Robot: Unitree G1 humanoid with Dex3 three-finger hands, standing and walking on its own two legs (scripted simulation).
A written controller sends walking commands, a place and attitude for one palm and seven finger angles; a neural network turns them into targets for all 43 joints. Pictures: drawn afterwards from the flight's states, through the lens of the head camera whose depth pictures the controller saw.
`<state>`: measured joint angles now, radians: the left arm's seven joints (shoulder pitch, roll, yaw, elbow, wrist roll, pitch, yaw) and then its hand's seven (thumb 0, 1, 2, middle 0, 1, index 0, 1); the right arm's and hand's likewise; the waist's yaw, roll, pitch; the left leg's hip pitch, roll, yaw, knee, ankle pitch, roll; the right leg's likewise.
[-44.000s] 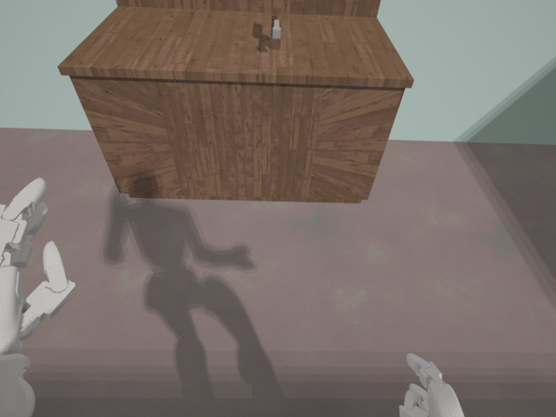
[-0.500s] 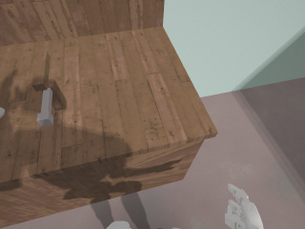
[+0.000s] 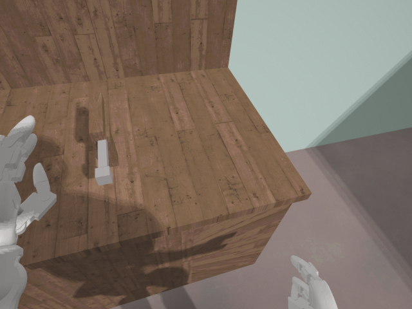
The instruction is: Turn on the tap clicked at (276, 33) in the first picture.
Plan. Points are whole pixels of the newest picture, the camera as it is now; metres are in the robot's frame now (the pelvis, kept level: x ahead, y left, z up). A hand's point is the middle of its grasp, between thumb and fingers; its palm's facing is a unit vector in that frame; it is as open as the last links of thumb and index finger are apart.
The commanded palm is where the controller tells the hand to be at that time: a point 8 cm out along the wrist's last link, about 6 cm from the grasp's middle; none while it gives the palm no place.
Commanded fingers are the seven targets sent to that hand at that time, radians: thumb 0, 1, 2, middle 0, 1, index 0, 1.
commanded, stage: come to a stop and stand still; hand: left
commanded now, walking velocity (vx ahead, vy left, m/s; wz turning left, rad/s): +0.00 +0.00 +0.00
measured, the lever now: (103, 175) +0.34 +0.25 +0.05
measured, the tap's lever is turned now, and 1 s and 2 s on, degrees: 0 0 0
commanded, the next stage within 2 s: look again from close up in 1.04 s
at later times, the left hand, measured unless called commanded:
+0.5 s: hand (52, 183) +0.25 +0.27 +0.16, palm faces +0.36 -0.84 -0.41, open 7.4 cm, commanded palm +0.18 +0.30 +0.18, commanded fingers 0.00 0.90 0.90 -0.20 -0.30 -0.20 -0.30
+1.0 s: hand (73, 195) +0.23 +0.23 +0.16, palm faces +0.37 -0.84 -0.39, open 7.4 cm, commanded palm +0.17 +0.26 +0.18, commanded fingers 0.00 0.90 0.90 -0.20 -0.30 -0.20 -0.30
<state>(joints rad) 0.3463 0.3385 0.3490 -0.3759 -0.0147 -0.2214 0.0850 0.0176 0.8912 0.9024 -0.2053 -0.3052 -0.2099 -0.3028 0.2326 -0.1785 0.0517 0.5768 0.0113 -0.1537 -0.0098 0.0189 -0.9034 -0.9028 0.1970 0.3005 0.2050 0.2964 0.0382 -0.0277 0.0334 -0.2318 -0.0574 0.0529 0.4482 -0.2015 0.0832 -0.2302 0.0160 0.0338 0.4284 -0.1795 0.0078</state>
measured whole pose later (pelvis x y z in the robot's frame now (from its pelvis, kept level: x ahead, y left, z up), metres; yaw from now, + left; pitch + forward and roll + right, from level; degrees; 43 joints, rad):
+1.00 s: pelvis +0.02 -0.02 +0.00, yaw +1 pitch +0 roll -1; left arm 0.43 0.36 0.33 -0.42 -0.05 -0.19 0.09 0.02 0.89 0.90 -0.21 -0.31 -0.21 -0.30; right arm 0.21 -0.21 0.03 0.57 0.02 -0.10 -0.03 0.02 -0.90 -0.90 0.20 0.30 0.21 0.30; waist 0.02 0.00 0.02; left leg -0.22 -0.03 0.02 0.43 -0.20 0.05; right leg -0.20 0.04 0.00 0.37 -0.17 -0.02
